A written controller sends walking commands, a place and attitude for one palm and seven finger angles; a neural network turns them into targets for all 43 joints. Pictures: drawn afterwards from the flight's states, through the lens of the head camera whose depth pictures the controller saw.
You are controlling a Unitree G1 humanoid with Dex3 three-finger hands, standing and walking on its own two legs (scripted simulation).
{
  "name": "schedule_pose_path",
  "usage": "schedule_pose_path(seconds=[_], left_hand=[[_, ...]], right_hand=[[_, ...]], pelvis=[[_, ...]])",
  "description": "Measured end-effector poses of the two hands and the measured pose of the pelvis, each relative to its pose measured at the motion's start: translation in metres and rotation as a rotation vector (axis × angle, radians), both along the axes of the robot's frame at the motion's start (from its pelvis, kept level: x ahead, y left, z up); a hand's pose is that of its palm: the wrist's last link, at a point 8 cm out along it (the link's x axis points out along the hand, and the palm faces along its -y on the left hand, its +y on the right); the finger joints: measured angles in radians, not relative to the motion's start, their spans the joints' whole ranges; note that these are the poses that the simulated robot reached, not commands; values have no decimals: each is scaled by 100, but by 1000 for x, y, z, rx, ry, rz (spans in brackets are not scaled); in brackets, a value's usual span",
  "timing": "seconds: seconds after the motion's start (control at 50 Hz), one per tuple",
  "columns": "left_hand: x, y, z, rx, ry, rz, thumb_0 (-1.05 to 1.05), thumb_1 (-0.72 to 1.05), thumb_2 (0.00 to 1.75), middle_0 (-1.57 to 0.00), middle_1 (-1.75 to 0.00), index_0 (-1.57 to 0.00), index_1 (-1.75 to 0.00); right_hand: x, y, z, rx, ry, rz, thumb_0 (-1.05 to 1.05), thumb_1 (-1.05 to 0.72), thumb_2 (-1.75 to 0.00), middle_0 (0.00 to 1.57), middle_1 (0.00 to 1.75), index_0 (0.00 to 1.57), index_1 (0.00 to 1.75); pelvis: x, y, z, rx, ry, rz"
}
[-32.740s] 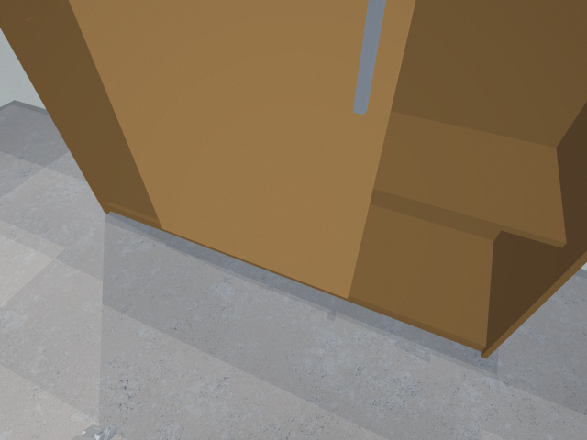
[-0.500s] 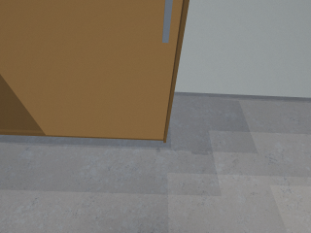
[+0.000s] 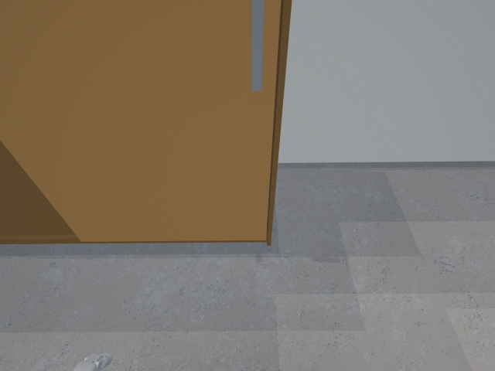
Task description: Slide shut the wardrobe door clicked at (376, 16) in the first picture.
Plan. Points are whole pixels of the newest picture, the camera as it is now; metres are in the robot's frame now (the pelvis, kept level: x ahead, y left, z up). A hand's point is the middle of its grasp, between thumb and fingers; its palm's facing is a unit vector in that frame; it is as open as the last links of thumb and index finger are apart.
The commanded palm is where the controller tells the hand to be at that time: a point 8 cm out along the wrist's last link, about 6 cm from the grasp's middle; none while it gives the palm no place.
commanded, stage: let the arm hang, fingers relaxed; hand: left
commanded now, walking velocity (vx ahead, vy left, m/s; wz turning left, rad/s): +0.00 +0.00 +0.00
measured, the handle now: (257, 17) +0.77 +0.01 +0.24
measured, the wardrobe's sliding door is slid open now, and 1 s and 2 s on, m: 0.00 0.00 0.00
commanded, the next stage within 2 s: look to check the result in 0.10 s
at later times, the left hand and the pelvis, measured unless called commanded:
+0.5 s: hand out of the picture +0.10 +0.23 -0.15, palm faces -0.03 -0.94 -0.35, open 7.4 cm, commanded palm none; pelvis +0.03 -0.02 +0.00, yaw +0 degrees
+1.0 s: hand out of the picture +0.12 +0.22 -0.15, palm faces -0.04 -0.94 -0.34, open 7.4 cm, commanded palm none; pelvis +0.02 -0.02 +0.00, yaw -1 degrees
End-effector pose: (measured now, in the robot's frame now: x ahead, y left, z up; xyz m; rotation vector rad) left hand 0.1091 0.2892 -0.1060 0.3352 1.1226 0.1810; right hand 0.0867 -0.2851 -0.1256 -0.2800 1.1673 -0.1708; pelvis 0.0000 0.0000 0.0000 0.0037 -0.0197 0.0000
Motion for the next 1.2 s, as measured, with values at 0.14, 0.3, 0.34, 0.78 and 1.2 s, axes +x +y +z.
schedule_pose_path(seconds=[0.14, 0.3, 0.34, 0.78, 1.2], left_hand=[[8, -12, -5, -23, 11, -5, 1, 90, 90, -20, -30, -21, -30], [-4, -15, -12, -23, 75, 19, 1, 90, 90, -20, -30, -21, -30], [-8, -16, -12, -19, 90, 26, 1, 90, 90, -20, -30, -21, -30], [1, -23, -8, -5, 78, 20, 1, 90, 90, -20, -30, -21, -30], [-2, -24, -9, -10, 73, 11, 1, 90, 90, -20, -30, -21, -30]], right_hand=[[13, -12, 6, -26, -2, 2, 0, -91, -90, 20, 30, 20, 30], [8, -20, 4, -35, 51, -7, 1, -91, -90, 20, 30, 20, 30], [6, -21, 3, -34, 63, -11, 1, -91, -90, 20, 30, 20, 30], [-1, -26, -2, -14, 77, -34, 1, -91, -90, 20, 30, 20, 30], [-14, -31, 1, -27, 85, -47, 1, -91, -90, 20, 30, 20, 30]], pelvis=[[10, -5, 1, 1, 2, -1], [20, -12, 1, -1, 4, 0], [22, -13, 1, -1, 3, -1], [26, -23, 2, -2, -4, -11], [21, -24, 2, -3, -12, -15]])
